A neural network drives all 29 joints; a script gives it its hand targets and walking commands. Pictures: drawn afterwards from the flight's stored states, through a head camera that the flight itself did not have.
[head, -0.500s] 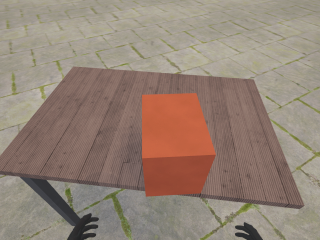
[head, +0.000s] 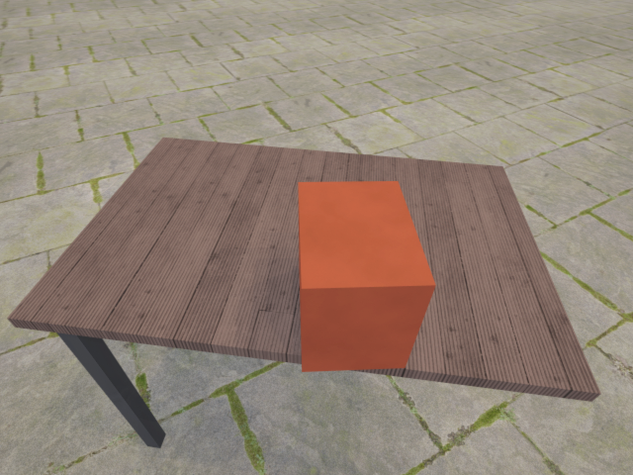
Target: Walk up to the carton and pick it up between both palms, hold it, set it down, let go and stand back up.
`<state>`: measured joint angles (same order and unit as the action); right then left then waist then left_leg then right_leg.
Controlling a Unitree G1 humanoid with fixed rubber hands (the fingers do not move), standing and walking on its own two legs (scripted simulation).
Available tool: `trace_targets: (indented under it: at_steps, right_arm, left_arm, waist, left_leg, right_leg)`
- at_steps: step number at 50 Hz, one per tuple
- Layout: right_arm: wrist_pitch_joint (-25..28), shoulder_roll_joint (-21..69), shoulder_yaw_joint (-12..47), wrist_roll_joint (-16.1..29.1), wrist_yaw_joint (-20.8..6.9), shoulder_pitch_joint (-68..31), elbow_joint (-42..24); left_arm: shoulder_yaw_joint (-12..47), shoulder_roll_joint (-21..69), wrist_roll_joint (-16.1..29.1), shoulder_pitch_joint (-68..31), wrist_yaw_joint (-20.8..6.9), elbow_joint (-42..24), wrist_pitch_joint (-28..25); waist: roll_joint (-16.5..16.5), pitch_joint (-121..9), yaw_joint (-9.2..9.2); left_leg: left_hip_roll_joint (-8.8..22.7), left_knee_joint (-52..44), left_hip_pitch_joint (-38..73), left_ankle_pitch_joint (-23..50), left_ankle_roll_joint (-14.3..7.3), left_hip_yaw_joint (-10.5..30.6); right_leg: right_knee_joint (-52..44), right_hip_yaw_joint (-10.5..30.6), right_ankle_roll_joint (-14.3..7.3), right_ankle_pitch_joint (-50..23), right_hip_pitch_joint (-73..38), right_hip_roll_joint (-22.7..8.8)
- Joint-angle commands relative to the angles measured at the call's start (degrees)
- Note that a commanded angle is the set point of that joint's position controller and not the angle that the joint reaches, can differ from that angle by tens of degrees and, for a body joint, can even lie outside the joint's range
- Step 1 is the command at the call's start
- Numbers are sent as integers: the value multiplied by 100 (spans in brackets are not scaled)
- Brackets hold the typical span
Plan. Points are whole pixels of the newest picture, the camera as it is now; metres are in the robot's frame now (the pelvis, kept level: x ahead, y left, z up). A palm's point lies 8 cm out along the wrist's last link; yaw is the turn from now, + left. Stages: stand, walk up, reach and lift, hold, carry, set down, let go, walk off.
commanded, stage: stand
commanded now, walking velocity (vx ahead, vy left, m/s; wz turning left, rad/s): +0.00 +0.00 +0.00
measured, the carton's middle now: (351, 274) +0.42 -0.03 +0.03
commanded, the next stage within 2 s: none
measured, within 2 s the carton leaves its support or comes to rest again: neither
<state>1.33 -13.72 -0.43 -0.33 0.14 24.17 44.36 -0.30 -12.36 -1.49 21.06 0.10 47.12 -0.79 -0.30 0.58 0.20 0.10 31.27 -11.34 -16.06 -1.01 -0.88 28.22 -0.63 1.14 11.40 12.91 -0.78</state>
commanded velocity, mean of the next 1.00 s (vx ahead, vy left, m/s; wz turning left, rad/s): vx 0.00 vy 0.00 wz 0.00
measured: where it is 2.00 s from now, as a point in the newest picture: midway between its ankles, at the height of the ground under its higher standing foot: outside the picture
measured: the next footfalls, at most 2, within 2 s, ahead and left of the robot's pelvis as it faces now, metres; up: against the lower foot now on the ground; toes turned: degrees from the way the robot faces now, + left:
none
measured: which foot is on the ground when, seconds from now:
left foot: down 0.00-1.00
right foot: down 0.00-1.00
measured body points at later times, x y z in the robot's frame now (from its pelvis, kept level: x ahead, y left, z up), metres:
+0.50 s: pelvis -0.01 +0.00 +0.00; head -0.03 +0.00 +0.45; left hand -0.02 +0.25 -0.14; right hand +0.00 -0.25 -0.14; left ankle +0.01 +0.11 -0.73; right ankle +0.05 -0.13 -0.73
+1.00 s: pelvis +0.01 +0.00 +0.00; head +0.01 +0.00 +0.45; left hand +0.03 +0.24 -0.14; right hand +0.02 -0.25 -0.14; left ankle +0.01 +0.11 -0.73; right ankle +0.05 -0.13 -0.73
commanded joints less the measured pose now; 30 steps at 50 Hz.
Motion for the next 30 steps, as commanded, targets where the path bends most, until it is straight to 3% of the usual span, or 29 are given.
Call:
trace_targets:
  at_steps: [1,13,22,26,30]
  right_arm:
    - [115,-856,-256,3,53,180,-404]
    - [35,-873,-291,8,72,315,-165]
    - [16,-810,-270,-1,96,392,-24]
    - [16,-778,-257,-10,110,350,33]
    - [11,-730,-219,8,119,370,94]
  left_arm:
    - [-199,-801,10,185,36,-294,-117]
    - [-201,-781,15,476,61,53,-85]
    - [-206,-812,28,519,92,195,-70]
    - [-197,-728,20,559,108,245,-73]
    - [-185,-766,64,465,122,273,-72]
  waist:
    - [-62,714,41]
    - [-79,894,6]
    - [86,757,-30]
    - [-53,609,-14]
    - [188,682,-35]
  left_leg:
    - [490,-1227,-1080,-1081,-86,716]
    - [470,-1389,-1341,-1726,-118,852]
    - [444,-1269,-1111,-1410,-105,811]
    - [436,-1204,-947,-1184,-114,797]
    - [394,-1051,-856,-738,-65,659]
  right_leg:
    - [-569,457,-106,717,71,-324]
    - [-532,534,-87,1128,366,-293]
    - [-582,606,-128,1102,524,-310]
    - [-561,652,-125,904,449,-333]
    - [-653,711,-139,767,528,-366]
